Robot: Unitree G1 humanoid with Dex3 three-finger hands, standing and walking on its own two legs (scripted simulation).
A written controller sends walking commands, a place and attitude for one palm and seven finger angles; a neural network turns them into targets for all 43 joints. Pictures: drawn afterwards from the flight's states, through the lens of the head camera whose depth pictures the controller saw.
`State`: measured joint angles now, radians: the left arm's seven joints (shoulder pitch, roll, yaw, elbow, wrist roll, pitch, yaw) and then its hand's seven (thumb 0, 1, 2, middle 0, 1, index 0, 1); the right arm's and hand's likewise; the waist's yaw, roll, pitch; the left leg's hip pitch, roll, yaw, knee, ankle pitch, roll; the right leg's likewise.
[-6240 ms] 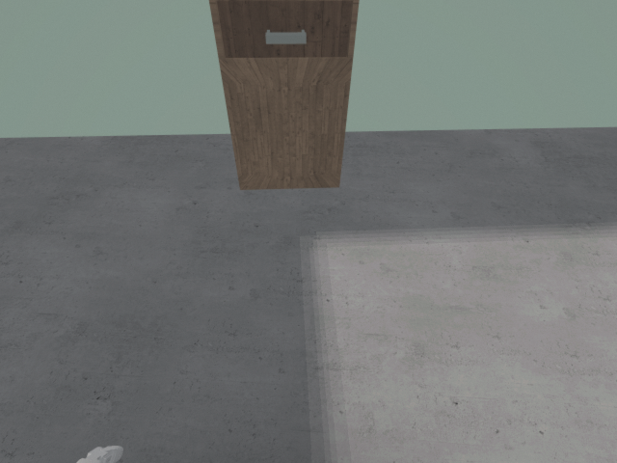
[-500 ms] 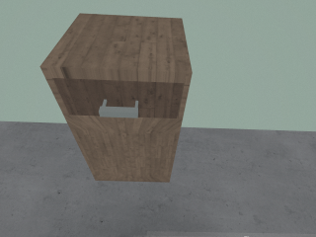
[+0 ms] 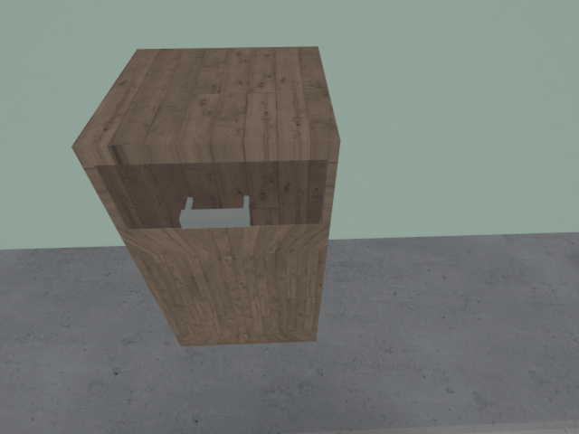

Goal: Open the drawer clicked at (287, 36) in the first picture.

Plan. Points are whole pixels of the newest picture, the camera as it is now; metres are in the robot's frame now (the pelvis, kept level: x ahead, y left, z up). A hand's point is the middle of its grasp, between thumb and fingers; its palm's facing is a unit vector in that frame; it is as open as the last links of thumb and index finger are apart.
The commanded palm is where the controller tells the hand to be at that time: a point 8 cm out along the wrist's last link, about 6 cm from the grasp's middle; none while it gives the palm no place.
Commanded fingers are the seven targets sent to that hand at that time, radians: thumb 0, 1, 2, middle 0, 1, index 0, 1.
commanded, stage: look again from close up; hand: left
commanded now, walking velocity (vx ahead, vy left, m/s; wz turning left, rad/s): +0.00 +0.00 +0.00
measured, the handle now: (216, 209) +0.54 +0.18 -0.03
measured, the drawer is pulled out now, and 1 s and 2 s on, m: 0.00 0.00 0.00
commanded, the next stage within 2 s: raise the hand with hooked fingers in 0.50 s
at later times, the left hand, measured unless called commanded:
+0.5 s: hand out of the picture -0.02 +0.14 -0.16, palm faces +0.06 -0.98 -0.19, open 7.4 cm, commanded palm none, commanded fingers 0.00 0.90 0.90 -0.20 -0.30 -0.20 -0.30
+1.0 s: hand (192, 406) +0.17 +0.15 -0.05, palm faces -0.01 -0.28 -0.96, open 8.4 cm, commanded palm +0.14 +0.19 -0.01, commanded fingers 0.00 0.41 0.69 -0.23 -0.62 -0.23 -0.62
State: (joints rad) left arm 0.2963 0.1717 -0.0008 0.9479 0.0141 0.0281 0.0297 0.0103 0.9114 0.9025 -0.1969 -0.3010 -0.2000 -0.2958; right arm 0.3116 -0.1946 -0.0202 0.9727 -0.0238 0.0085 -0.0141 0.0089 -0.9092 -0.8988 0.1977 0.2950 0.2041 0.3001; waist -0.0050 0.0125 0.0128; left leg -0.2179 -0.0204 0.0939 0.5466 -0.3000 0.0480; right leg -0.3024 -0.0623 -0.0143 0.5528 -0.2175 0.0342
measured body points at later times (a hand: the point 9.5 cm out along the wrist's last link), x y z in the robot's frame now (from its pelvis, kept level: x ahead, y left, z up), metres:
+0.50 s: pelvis -0.01 -0.02 +0.01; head -0.01 -0.03 +0.46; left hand -0.02 +0.19 -0.15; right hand -0.03 -0.24 -0.16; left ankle +0.00 +0.09 -0.73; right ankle +0.05 -0.14 -0.73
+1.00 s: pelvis +0.00 -0.03 -0.03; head +0.00 -0.05 +0.42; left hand +0.17 +0.16 +0.00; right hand +0.25 -0.27 -0.06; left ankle +0.00 +0.08 -0.73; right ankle +0.05 -0.14 -0.73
